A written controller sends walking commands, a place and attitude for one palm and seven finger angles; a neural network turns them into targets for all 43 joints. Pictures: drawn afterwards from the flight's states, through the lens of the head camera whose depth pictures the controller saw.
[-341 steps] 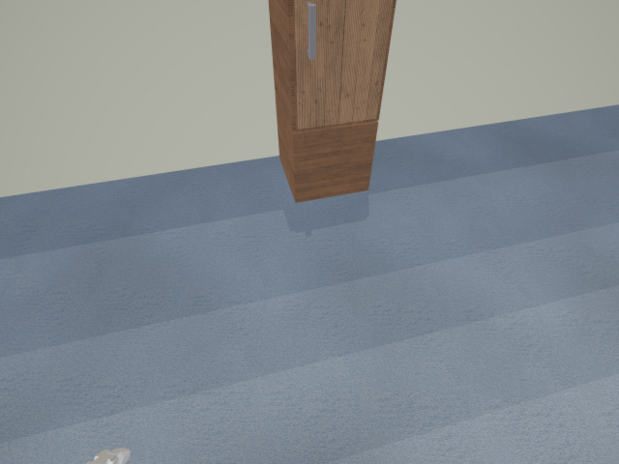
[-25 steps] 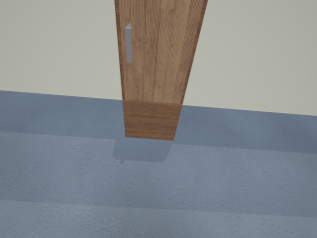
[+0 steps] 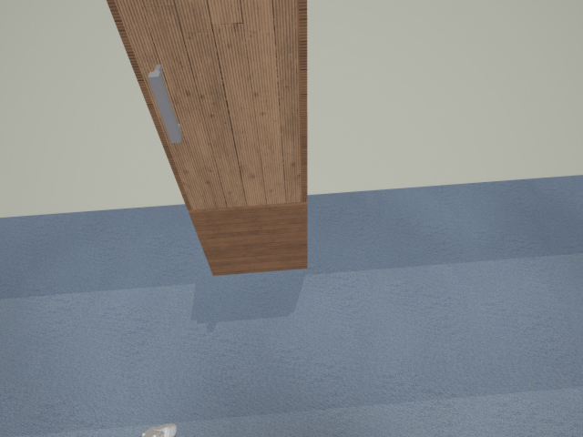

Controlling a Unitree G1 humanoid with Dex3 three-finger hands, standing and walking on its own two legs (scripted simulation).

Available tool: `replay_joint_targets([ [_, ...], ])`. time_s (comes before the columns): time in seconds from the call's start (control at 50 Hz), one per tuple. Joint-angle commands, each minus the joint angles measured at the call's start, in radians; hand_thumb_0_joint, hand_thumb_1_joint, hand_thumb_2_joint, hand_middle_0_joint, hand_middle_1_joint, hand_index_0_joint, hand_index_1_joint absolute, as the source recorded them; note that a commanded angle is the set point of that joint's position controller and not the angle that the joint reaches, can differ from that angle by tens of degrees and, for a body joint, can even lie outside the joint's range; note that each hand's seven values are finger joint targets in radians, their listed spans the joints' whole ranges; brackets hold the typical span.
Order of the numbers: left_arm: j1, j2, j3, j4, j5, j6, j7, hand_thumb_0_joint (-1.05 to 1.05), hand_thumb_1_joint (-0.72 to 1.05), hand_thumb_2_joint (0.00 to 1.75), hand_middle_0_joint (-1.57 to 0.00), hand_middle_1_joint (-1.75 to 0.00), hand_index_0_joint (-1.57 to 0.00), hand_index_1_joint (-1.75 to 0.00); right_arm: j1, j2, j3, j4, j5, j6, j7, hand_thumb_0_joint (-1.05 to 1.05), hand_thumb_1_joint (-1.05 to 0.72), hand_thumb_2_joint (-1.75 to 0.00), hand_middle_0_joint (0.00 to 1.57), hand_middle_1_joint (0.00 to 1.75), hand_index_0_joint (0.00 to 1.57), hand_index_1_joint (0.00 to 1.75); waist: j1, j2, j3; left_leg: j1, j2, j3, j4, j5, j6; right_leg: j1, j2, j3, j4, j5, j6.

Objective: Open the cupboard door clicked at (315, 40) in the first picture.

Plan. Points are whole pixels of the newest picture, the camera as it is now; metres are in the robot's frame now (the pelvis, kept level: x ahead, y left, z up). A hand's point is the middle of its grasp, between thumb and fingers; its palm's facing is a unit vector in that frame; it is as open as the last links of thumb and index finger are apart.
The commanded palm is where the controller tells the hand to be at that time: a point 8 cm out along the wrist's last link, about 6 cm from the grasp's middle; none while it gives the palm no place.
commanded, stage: take the last steps up to it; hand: left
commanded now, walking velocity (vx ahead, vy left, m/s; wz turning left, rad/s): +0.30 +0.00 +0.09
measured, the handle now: (167, 104) +0.78 +0.28 +0.05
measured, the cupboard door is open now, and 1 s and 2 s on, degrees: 0 0 0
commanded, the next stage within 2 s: come to a stop and stand still in 0.58 s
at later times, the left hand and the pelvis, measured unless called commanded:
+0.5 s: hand out of the picture +0.04 +0.14 -0.16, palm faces +0.21 -0.97 -0.13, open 7.3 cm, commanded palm none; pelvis +0.15 +0.01 +0.01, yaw +4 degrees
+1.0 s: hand (191, 341) +0.31 +0.20 -0.16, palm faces +0.05 -0.97 -0.24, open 7.3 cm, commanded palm none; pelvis +0.25 +0.01 +0.01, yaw +3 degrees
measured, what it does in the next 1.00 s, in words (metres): walks ahead: left foot, then right foot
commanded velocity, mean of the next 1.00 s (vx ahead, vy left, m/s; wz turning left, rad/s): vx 0.08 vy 0.01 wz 0.03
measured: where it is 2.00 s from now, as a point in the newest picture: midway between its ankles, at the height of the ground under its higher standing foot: outside the picture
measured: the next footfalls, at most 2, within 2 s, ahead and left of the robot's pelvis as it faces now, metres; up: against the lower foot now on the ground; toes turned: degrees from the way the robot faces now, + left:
left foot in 0.54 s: +0.27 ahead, +0.14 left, +0.00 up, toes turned +11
right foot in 0.90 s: +0.34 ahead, -0.08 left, +0.00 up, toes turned +8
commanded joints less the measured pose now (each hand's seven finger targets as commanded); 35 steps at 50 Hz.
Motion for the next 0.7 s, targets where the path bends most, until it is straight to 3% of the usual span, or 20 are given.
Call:
replay_joint_targets([
  [0.0, 0.308, 0.223, 0.052, 0.055, -0.01, -0.01, 0.027, 0.0, 0.9, 0.9, -0.2, -0.3, -0.2, -0.3, -0.117, -0.087, -0.028, -0.118, 0.014, -0.03, 0.007, 0.0, -0.9, -0.9, 0.2, 0.3, 0.2, 0.3, 0.154, -0.197, -0.074, -0.539, 0.04, -0.061, 0.593, 0.002, 0.047, 0.365, -0.372, 0.521, -0.387, -0.239, -0.144],
  [0.02, 0.236, 0.176, 0.038, 0.035, -0.01, -0.01, 0.028, 0.0, 0.9, 0.9, -0.2, -0.3, -0.2, -0.3, -0.132, -0.081, -0.03, -0.117, 0.008, -0.023, 0.011, 0.0, -0.9, -0.9, 0.2, 0.3, 0.2, 0.3, 0.121, -0.147, -0.002, -0.538, 0.062, -0.059, 0.603, 0.068, 0.042, 0.252, -0.35, 0.472, -0.416, -0.305, -0.129],
  [0.04, 0.184, 0.132, 0.025, 0.021, -0.009, -0.013, 0.03, 0.0, 0.9, 0.9, -0.2, -0.3, -0.2, -0.3, -0.123, -0.068, -0.031, -0.106, 0.002, -0.012, 0.014, 0.0, -0.9, -0.9, 0.2, 0.3, 0.2, 0.3, 0.087, -0.113, 0.03, -0.502, 0.078, -0.06, 0.587, 0.138, 0.033, 0.167, -0.31, 0.376, -0.433, -0.264, -0.106],
  [0.08, 0.155, 0.077, 0.007, 0.017, -0.005, -0.02, 0.032, 0.0, 0.9, 0.9, -0.2, -0.3, -0.2, -0.3, -0.069, -0.033, -0.032, -0.083, -0.004, 0.009, 0.019, 0.0, -0.9, -0.9, 0.2, 0.3, 0.2, 0.3, 0.04, -0.112, 0.053, -0.443, 0.078, -0.044, 0.542, 0.214, 0.017, 0.067, -0.244, 0.23, -0.458, -0.181, -0.073],
  [0.1, 0.167, 0.066, 0.003, 0.023, -0.004, -0.024, 0.031, 0.0, 0.9, 0.9, -0.2, -0.3, -0.2, -0.3, -0.06, -0.031, -0.031, -0.081, -0.006, 0.015, 0.021, 0.0, -0.9, -0.9, 0.2, 0.3, 0.2, 0.3, 0.032, -0.135, 0.052, -0.439, 0.074, -0.033, 0.518, 0.244, 0.008, 0.063, -0.22, 0.182, -0.464, -0.133, -0.064],
  [0.14, 0.197, 0.055, 0.004, 0.025, -0.001, -0.031, 0.033, 0.0, 0.9, 0.9, -0.2, -0.3, -0.2, -0.3, -0.081, -0.035, -0.035, -0.093, -0.009, 0.023, 0.023, 0.0, -0.9, -0.9, 0.2, 0.3, 0.2, 0.3, 0.032, -0.154, 0.066, -0.469, 0.082, -0.026, 0.483, 0.279, -0.006, 0.071, -0.215, 0.159, -0.479, -0.097, -0.076],
  [0.18, 0.221, 0.068, 0.004, 0.034, -0.001, -0.038, 0.034, 0.0, 0.9, 0.9, -0.2, -0.3, -0.2, -0.3, -0.129, -0.046, -0.038, -0.113, -0.007, 0.022, 0.03, 0.0, -0.9, -0.9, 0.2, 0.3, 0.2, 0.3, 0.036, -0.125, 0.062, -0.509, 0.086, -0.026, 0.435, 0.309, -0.011, 0.117, -0.219, 0.159, -0.488, -0.068, -0.093],
  [0.28, 0.301, 0.091, 0.004, 0.064, 0.001, -0.048, 0.033, 0.0, 0.9, 0.9, -0.2, -0.3, -0.2, -0.3, -0.295, -0.062, -0.033, -0.177, -0.003, 0.011, 0.041, 0.0, -0.9, -0.9, 0.2, 0.3, 0.2, 0.3, 0.073, -0.102, 0.081, -0.577, 0.089, -0.013, 0.266, 0.312, -0.016, 0.238, -0.238, 0.164, -0.469, 0.054, -0.13],
  [0.36, 0.348, 0.101, 0.002, 0.091, 0.006, -0.043, 0.036, 0.0, 0.9, 0.9, -0.2, -0.3, -0.2, -0.3, -0.396, -0.047, -0.02, -0.209, 0.001, -0.002, 0.047, 0.0, -0.9, -0.9, 0.2, 0.3, 0.2, 0.3, 0.102, -0.11, 0.08, -0.498, 0.061, 0.028, 0.089, 0.272, -0.003, 0.279, -0.247, 0.138, -0.413, 0.211, -0.127],
  [0.42, 0.369, 0.111, 0.005, 0.107, 0.008, -0.032, 0.038, 0.0, 0.9, 0.9, -0.2, -0.3, -0.2, -0.3, -0.416, -0.043, -0.014, -0.218, 0.002, -0.012, 0.045, 0.0, -0.9, -0.9, 0.2, 0.3, 0.2, 0.3, 0.108, -0.13, 0.062, -0.407, 0.026, 0.054, 0.0, 0.226, 0.02, 0.305, -0.245, 0.123, -0.346, 0.311, -0.118],
  [0.44, 0.373, 0.109, 0.006, 0.113, 0.007, -0.029, 0.038, 0.0, 0.9, 0.9, -0.2, -0.3, -0.2, -0.3, -0.404, -0.047, -0.013, -0.214, 0.002, -0.015, 0.042, 0.0, -0.9, -0.9, 0.2, 0.3, 0.2, 0.3, 0.103, -0.146, 0.052, -0.36, 0.012, 0.068, -0.034, 0.227, 0.027, 0.305, -0.239, 0.109, -0.312, 0.348, -0.109],
  [0.46, 0.367, 0.11, 0.006, 0.115, 0.005, -0.025, 0.038, 0.0, 0.9, 0.9, -0.2, -0.3, -0.2, -0.3, -0.357, -0.059, -0.014, -0.198, 0.001, -0.019, 0.037, 0.0, -0.9, -0.9, 0.2, 0.3, 0.2, 0.3, 0.078, -0.125, 0.025, -0.268, -0.009, 0.086, -0.086, 0.247, 0.033, 0.286, -0.221, 0.087, -0.245, 0.387, -0.094],
  [0.48, 0.349, 0.105, 0.006, 0.111, 0.0, -0.023, 0.039, 0.0, 0.9, 0.9, -0.2, -0.3, -0.2, -0.3, -0.26, -0.078, -0.017, -0.17, -0.003, -0.027, 0.029, 0.0, -0.9, -0.9, 0.2, 0.3, 0.2, 0.3, 0.031, -0.099, -0.022, -0.109, -0.029, 0.094, -0.17, 0.306, 0.041, 0.242, -0.183, 0.046, -0.105, 0.439, -0.069],
  [0.5, 0.357, 0.079, 0.0, 0.104, -0.005, -0.023, 0.036, 0.0, 0.9, 0.9, -0.2, -0.3, -0.2, -0.3, -0.127, -0.143, -0.031, -0.132, -0.01, -0.037, 0.018, 0.0, -0.9, -0.9, 0.2, 0.3, 0.2, 0.3, -0.016, 0.006, -0.129, 0.132, 0.066, -0.01, -0.197, 0.456, 0.075, 0.117, -0.12, 0.005, 0.114, 0.319, -0.025],
  [0.52, 0.39, 0.027, -0.013, 0.088, -0.017, -0.024, 0.03, 0.0, 0.9, 0.9, -0.2, -0.3, -0.2, -0.3, -0.03, -0.24, -0.051, -0.112, -0.011, -0.04, 0.005, 0.0, -0.9, -0.9, 0.2, 0.3, 0.2, 0.3, -0.026, 0.221, -0.239, 0.349, 0.315, -0.311, -0.219, 0.676, 0.184, -0.122, 0.002, -0.058, 0.374, -0.191, 0.023],
  [0.54, 0.347, 0.041, -0.014, 0.067, -0.008, -0.026, 0.034, 0.0, 0.9, 0.9, -0.2, -0.3, -0.2, -0.3, 0.009, -0.255, -0.05, -0.1, 0.006, -0.028, -0.004, 0.0, -0.9, -0.9, 0.2, 0.3, 0.2, 0.3, -0.037, 0.191, -0.247, 0.339, 0.387, -0.368, -0.278, 0.772, 0.252, -0.192, 0.014, 0.027, 0.547, -0.422, 0.015],
  [0.56, 0.29, 0.053, -0.008, 0.054, -0.007, -0.017, 0.035, 0.0, 0.9, 0.9, -0.2, -0.3, -0.2, -0.3, -0.052, -0.231, -0.048, -0.111, 0.008, -0.024, -0.007, 0.0, -0.9, -0.9, 0.2, 0.3, 0.2, 0.3, -0.019, 0.086, -0.16, 0.206, 0.369, -0.305, -0.309, 0.673, 0.257, -0.208, -0.025, 0.062, 0.608, -0.39, 0.009],
  [0.6, 0.255, 0.027, 0.0, 0.066, -0.002, -0.004, 0.027, 0.0, 0.9, 0.9, -0.2, -0.3, -0.2, -0.3, -0.187, -0.146, -0.024, -0.137, 0.008, -0.034, -0.011, 0.0, -0.9, -0.9, 0.2, 0.3, 0.2, 0.3, 0.029, 0.06, -0.028, -0.005, 0.309, -0.22, -0.384, 0.558, 0.216, -0.199, -0.076, 0.101, 0.602, -0.268, 0.023],
  [0.64, 0.29, -0.001, -0.001, 0.077, 0.004, 0.014, 0.023, 0.0, 0.9, 0.9, -0.2, -0.3, -0.2, -0.3, -0.222, -0.105, -0.012, -0.142, 0.008, -0.04, -0.011, 0.0, -0.9, -0.9, 0.2, 0.3, 0.2, 0.3, 0.065, 0.05, -0.003, -0.117, 0.253, -0.133, -0.419, 0.529, 0.187, -0.118, -0.08, 0.093, 0.527, -0.203, 0.033],
  [0.68, 0.318, -0.02, 0.0, 0.082, 0.003, 0.03, 0.028, 0.0, 0.9, 0.9, -0.2, -0.3, -0.2, -0.3, -0.241, -0.085, -0.015, -0.152, 0.005, -0.043, -0.014, 0.0, -0.9, -0.9, 0.2, 0.3, 0.2, 0.3, 0.091, 0.037, -0.026, -0.162, 0.23, -0.069, -0.415, 0.607, 0.181, -0.061, -0.075, 0.09, 0.433, -0.16, 0.049],
])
